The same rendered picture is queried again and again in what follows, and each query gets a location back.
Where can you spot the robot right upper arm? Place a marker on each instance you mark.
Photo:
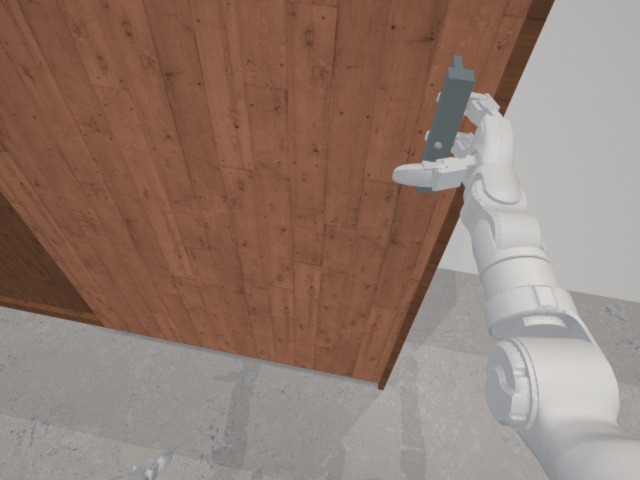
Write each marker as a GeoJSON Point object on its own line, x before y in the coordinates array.
{"type": "Point", "coordinates": [560, 396]}

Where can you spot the right robot hand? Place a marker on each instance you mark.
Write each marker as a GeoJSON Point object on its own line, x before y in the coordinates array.
{"type": "Point", "coordinates": [492, 143]}

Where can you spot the left robot hand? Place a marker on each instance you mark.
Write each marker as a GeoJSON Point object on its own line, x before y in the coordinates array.
{"type": "Point", "coordinates": [147, 468]}

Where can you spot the robot right forearm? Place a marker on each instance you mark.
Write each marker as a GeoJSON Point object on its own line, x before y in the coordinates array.
{"type": "Point", "coordinates": [523, 296]}

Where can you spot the handle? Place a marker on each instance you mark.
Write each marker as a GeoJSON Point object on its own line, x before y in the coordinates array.
{"type": "Point", "coordinates": [454, 96]}

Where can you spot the wardrobe door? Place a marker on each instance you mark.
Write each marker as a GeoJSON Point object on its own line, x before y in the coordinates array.
{"type": "Point", "coordinates": [219, 172]}
{"type": "Point", "coordinates": [27, 271]}

